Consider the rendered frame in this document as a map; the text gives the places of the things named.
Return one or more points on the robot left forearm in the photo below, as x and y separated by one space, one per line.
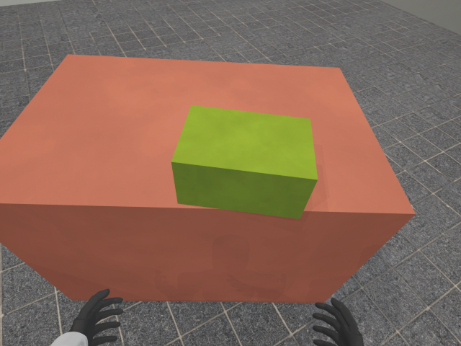
71 339

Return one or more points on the robot left hand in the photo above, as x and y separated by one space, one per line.
90 314

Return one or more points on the pedestal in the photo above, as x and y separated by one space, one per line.
88 200

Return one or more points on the carton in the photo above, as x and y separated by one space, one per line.
245 161

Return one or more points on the robot right hand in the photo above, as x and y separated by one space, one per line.
348 333

